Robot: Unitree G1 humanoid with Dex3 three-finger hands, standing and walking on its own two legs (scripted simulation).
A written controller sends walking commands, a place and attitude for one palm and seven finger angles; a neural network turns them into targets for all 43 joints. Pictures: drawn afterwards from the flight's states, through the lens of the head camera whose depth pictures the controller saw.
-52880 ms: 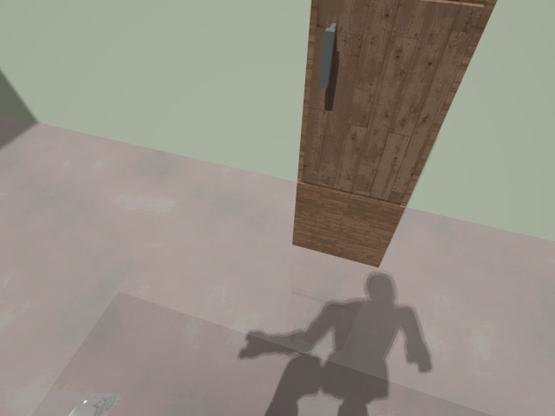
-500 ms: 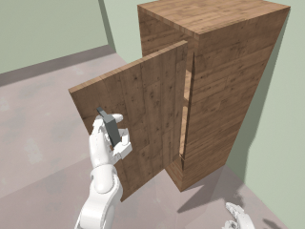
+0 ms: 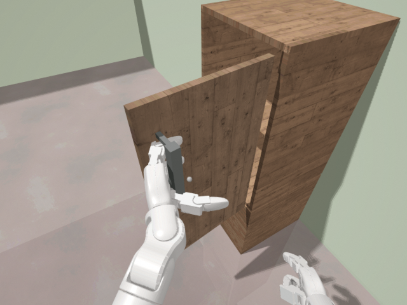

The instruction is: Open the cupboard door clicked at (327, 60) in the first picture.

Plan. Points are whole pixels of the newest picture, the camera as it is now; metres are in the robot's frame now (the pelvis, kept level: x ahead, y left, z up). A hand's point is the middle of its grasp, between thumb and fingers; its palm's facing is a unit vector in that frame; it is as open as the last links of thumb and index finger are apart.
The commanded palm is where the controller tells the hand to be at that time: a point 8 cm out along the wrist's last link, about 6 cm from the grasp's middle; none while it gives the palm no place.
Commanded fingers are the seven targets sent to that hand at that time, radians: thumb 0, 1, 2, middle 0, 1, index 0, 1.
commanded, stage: open thumb and fingers to let go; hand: left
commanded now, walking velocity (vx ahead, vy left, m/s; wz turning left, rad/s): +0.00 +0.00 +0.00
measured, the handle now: (169, 166) +0.34 +0.10 +0.12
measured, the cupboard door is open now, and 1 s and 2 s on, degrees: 97 100 100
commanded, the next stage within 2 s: slide the hand sideways off the handle in 0.14 s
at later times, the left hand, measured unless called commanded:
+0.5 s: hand (189, 197) +0.27 +0.05 +0.13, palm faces -0.13 -0.99 -0.04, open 16.4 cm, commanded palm +0.24 +0.09 +0.12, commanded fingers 0.00 -0.50 0.30 -0.15 -0.30 -0.15 -0.30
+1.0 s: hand (168, 216) +0.23 +0.09 +0.12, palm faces -0.04 -1.00 -0.03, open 16.3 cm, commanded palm +0.20 +0.14 +0.12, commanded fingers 0.00 -0.50 0.30 -0.15 -0.30 -0.15 -0.30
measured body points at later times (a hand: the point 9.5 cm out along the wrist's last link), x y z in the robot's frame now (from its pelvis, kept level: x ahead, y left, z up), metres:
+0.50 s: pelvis -0.03 +0.00 +0.00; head -0.06 -0.02 +0.45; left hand +0.27 +0.11 +0.13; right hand +0.16 -0.21 -0.09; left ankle +0.03 +0.13 -0.73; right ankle -0.02 -0.13 -0.73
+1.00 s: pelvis +0.02 -0.02 +0.00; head +0.00 -0.04 +0.45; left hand +0.23 +0.14 +0.12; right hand +0.21 -0.23 -0.07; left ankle +0.03 +0.13 -0.73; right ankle -0.02 -0.13 -0.73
